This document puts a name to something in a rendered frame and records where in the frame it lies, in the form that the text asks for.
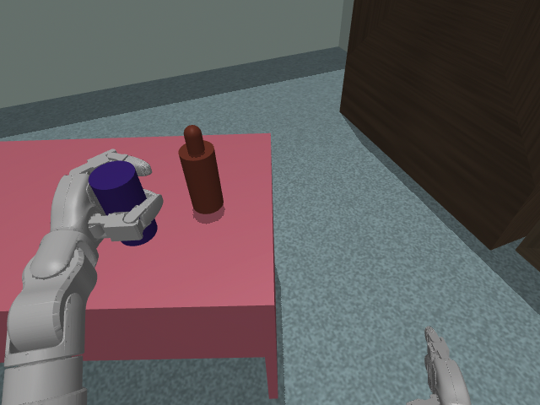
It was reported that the desk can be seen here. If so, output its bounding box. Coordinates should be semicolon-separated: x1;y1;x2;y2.
0;133;278;399

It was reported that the right robot hand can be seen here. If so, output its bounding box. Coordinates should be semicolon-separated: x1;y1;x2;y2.
406;326;471;405

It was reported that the left robot hand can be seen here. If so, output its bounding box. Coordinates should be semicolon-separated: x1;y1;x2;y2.
50;149;163;248

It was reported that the left robot arm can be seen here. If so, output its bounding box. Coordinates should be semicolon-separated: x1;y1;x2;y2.
2;229;99;405

